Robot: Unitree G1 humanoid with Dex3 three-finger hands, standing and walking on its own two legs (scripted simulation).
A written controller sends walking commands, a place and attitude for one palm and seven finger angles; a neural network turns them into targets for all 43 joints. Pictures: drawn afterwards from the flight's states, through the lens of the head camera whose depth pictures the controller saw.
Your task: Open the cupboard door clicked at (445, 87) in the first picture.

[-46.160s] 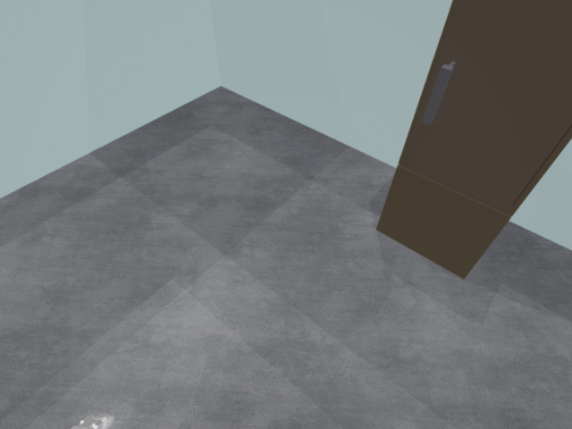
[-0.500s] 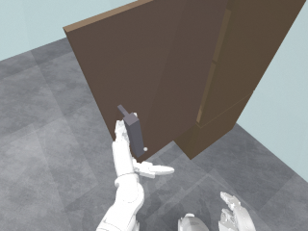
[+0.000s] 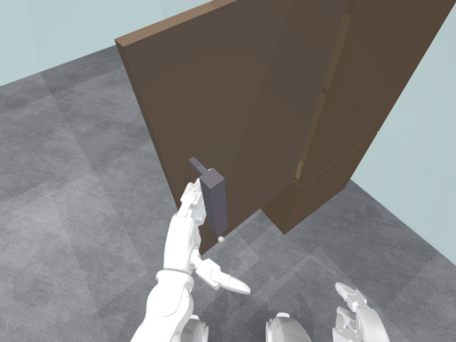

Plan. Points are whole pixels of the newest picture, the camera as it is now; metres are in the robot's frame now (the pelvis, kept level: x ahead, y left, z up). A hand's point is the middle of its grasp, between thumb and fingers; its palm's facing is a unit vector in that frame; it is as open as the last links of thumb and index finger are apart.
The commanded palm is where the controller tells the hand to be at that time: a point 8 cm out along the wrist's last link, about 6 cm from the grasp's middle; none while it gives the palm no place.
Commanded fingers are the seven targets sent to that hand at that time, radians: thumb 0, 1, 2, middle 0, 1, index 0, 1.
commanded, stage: slide the hand sideways off the handle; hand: left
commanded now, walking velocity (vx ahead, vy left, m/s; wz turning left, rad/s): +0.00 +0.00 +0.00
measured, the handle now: (207, 197) +0.35 +0.05 +0.05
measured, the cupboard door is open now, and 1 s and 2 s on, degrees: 94 94 94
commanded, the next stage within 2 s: draw the hand back to the body in 0.84 s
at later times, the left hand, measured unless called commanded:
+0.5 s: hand (191, 266) +0.23 +0.07 +0.05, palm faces -0.09 -1.00 +0.01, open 16.3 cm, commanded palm +0.21 +0.12 +0.05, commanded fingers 0.00 -0.50 0.30 -0.15 -0.30 -0.15 -0.30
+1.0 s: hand (167, 287) +0.20 +0.10 +0.05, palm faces -0.10 -0.99 +0.00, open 16.3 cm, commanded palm +0.18 +0.16 +0.06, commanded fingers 0.00 -0.50 0.30 -0.15 -0.30 -0.15 -0.30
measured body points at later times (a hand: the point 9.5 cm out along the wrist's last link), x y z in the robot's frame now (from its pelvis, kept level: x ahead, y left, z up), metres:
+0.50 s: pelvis +0.01 +0.00 -0.01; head +0.08 -0.01 +0.43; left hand +0.23 +0.12 +0.05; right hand +0.22 -0.21 -0.09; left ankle +0.02 +0.13 -0.65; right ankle +0.03 -0.11 -0.65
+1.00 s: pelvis +0.01 +0.00 -0.02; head +0.07 -0.01 +0.42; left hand +0.20 +0.15 +0.05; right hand +0.20 -0.23 -0.10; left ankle +0.02 +0.13 -0.65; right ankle +0.03 -0.11 -0.65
